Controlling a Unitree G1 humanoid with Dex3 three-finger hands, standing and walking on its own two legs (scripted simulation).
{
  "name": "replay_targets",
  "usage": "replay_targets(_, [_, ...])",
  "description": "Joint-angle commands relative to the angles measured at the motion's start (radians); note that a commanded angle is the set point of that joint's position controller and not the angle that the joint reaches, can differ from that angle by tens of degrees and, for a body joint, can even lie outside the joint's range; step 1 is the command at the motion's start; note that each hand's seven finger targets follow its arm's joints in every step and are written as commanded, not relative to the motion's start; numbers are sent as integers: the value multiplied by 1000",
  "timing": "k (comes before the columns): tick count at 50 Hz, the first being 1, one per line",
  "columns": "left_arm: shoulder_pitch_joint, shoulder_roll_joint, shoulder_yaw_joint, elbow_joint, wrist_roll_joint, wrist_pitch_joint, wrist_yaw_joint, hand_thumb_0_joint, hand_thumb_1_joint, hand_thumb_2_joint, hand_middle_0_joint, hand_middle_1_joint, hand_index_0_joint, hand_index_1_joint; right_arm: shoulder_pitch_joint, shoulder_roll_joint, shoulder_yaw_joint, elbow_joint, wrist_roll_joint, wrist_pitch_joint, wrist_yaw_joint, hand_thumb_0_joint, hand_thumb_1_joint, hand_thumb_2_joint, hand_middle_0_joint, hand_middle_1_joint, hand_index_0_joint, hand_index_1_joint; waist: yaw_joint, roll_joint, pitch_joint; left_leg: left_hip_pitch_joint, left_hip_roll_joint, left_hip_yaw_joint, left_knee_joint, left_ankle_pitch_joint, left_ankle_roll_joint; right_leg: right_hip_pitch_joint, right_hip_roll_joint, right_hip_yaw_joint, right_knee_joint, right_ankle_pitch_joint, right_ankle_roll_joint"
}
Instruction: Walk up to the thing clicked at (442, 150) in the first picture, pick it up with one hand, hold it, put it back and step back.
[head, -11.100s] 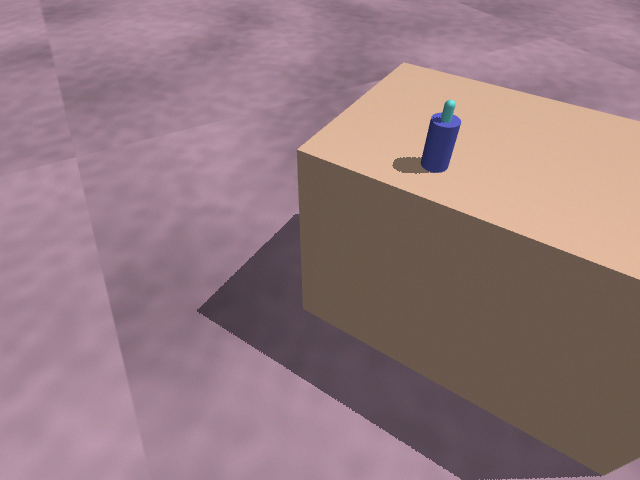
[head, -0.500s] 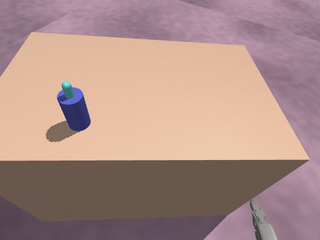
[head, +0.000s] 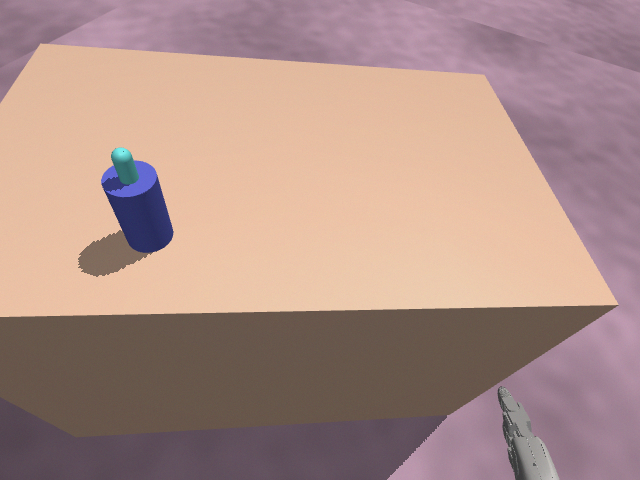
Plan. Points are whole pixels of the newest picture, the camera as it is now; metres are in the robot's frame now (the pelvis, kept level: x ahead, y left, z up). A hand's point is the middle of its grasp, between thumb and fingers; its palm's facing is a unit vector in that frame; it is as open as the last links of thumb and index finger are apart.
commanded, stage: go down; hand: left
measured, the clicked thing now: (136, 197) +0.50 +0.22 +0.05
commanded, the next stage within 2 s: approach in 0.32 s
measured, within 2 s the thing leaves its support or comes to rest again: neither
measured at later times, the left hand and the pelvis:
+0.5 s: hand out of the picture +0.39 +0.41 +0.15, palm faces +0.27 -0.96 +0.01, open 17.5 cm; pelvis +0.00 +0.00 +0.00, yaw +0 degrees
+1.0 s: hand (94, 224) +0.47 +0.28 +0.02, palm faces +0.14 -0.99 +0.08, open 17.7 cm; pelvis -0.02 -0.01 -0.03, yaw -1 degrees
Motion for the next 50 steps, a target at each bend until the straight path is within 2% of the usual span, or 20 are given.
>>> replay_targets(1, [-330, 402, 40, -266, -34, -52, 3, 0, -556, 90, -44, -44, -38, -56, 39, -156, -73, -145, 6, -47, -12, 0, 550, -52, 49, 50, 49, 50, 26, 275, -396, 477, 13, -41, -83, 511, -14, -4, 18, -19, -62, 283, -44])
replay_targets(7, [-311, 368, 18, -272, -27, -23, 14, 0, -534, 99, -43, -42, -34, -56, 6, -192, -110, -133, 4, -53, -12, 0, 547, -54, 49, 50, 49, 50, 33, 313, -359, 502, 32, -58, -97, 543, -30, -46, 24, -27, -58, 239, -53])
replay_targets(11, [-252, 326, 14, -229, -47, -19, 12, 0, -543, 98, -41, -40, -32, -55, -3, -180, -98, -152, 9, -49, -9, 0, 549, -53, 49, 50, 49, 50, 39, 210, -317, 419, 17, -44, -85, 509, -11, -11, 21, -20, -63, 269, -48])
replay_targets(12, [-225, 356, 52, -223, -52, -24, 10, 0, -572, 98, -41, -43, -33, -58, 28, -169, -89, -136, 9, -45, -6, 0, 547, -54, 49, 50, 49, 50, 51, 208, -330, 412, 14, -43, -81, 521, -12, 9, 20, -22, -58, 288, -46])
replay_targets(14, [-221, 376, 60, -226, -48, -31, 9, 0, -580, 92, -44, -50, -40, -61, 41, -156, -77, -143, 10, -38, -1, 0, 546, -52, 49, 50, 49, 50, 58, 209, -329, 401, 13, -42, -78, 544, -8, 16, 20, -21, -51, 296, -45])
replay_targets(16, [-256, 424, 94, -286, -47, -40, 12, 0, -576, 95, -44, -55, -41, -65, 36, -175, -100, -178, 9, -35, -2, 0, 548, -52, 49, 50, 49, 50, 60, 223, -378, 432, 10, -41, -74, 566, -10, 35, 17, -19, -51, 315, -43])
replay_targets(18, [-306, 431, 89, -341, -38, -43, 13, 0, -556, 102, -40, -56, -38, -66, 37, -148, -76, -163, 8, -36, -3, 0, 547, -52, 49, 50, 49, 50, 58, 261, -410, 472, 6, -36, -72, 577, -11, 31, 14, -13, -50, 331, -41])
replay_targets(20, [-351, 387, 50, -367, -37, -40, 11, 0, -567, 97, -45, -50, -36, -65, 0, -184, -109, -191, 7, -45, -11, 0, 531, -57, 49, 50, 49, 50, 35, 264, -422, 499, 2, -31, -67, 573, -8, 20, 12, -9, -54, 342, -39])
replay_targets(21, [-333, 435, 87, -345, -33, -38, 17, 0, -512, 175, -52, -86, -21, -123, -7, -188, -112, -157, 7, -47, -13, 0, 539, -54, 49, 50, 49, 50, 46, 275, -393, 481, 4, -33, -74, 548, -11, 18, 12, -7, -54, 317, -39])
replay_targets(22, [-324, 423, 79, -330, -30, -35, 17, 0, -492, 95, -48, -47, -26, -70, -6, -180, -100, -162, 7, -49, -15, 0, 561, -49, 48, 51, 48, 51, 41, 277, -380, 474, 2, -29, -75, 541, -10, 23, 11, -5, -59, 321, -39])
replay_targets(23, [-276, 323, 5, -234, -27, -20, 11, 0, -515, 85, -48, -41, -24, -67, 3, -153, -86, -110, 9, -43, -13, 0, 553, -51, 48, 51, 48, 51, 30, 243, -306, 434, 0, -29, -86, 484, -6, -12, 13, -4, -62, 282, -42])
replay_targets(26, [-290, 284, -37, -183, -23, -26, 1, 0, -549, 80, -49, -40, -26, -66, -8, -144, -67, -127, 6, -47, -10, 0, 563, -48, 48, 51, 48, 51, 13, 214, -263, 374, -4, -28, -84, 391, -1, -45, 12, -7, -59, 238, -43])
replay_targets(27, [-291, 309, -14, -175, -28, -31, 3, 0, -588, 78, -51, -42, -29, -68, 3, -125, -47, -114, 7, -42, -5, 0, 565, -48, 48, 51, 48, 51, 20, 216, -257, 347, -7, -26, -75, 371, 2, -52, 9, -9, -53, 230, -43])
replay_targets(31, [-306, 188, -83, -130, -57, -59, -5, 0, -611, 79, -46, -53, -31, -74, 14, -121, -38, -176, 5, -44, 6, 0, 570, -46, 48, 51, 48, 51, -19, 149, -263, 312, -8, -26, -46, 307, 12, -98, 10, -12, -26, 205, -37])
replay_targets(34, [-346, 152, -104, -149, -56, -88, 15, 0, -611, 68, -46, -57, -37, -73, 48, -169, -83, -211, 1, -40, 11, 0, 576, -44, 48, 51, 48, 51, -48, 171, -313, 353, 4, -44, -19, 317, 0, -161, 13, -23, 6, 189, -39])
replay_targets(39, [-447, 131, -94, -277, -54, -149, 101, 0, -611, 66, -51, -61, -45, -74, 32, -218, -138, -282, -5, -29, 28, 0, 576, -42, 48, 51, 49, 51, -54, 236, -403, 404, 21, -65, 24, 348, -20, -237, 13, -26, 60, 163, -46])
replay_targets(42, [-490, 135, -85, -319, -31, -190, 162, 0, -611, 86, -56, -67, -44, -85, 28, -208, -146, -341, -13, -13, 41, 0, 565, -46, 48, 51, 48, 51, -53, 261, -460, 394, 22, -64, 63, 416, -24, -226, 10, -20, 94, 202, -48])
replay_targets(44, [-490, 111, -96, -299, -10, -210, 200, 0, -611, 76, -63, -60, -49, -79, 57, -161, -102, -333, -18, 1, 58, 0, 557, -48, 48, 51, 48, 51, -48, 277, -422, 356, 25, -67, 74, 420, -28, -244, 10, -21, 112, 195, -51])
replay_targets(48, [-479, 145, -57, -280, 11, -242, 271, 0, -611, 46, -61, -47, -57, -56, 83, -164, -128, -369, -32, 32, 81, 0, 551, -48, 48, 51, 48, 51, -41, 306, -489, 297, 12, -44, 121, 413, -18, -205, 9, -6, 142, 236, -50])
replay_targets(50, [-464, 105, -63, -291, 18, -247, 299, 0, -607, 43, -65, -41, -60, -50, 96, -157, -132, -370, -40, 47, 94, 0, 545, -50, 48, 50, 48, 50, -28, 346, -525, 303, 12, -42, 131, 446, -23, -205, 12, -7, 161, 253, -52])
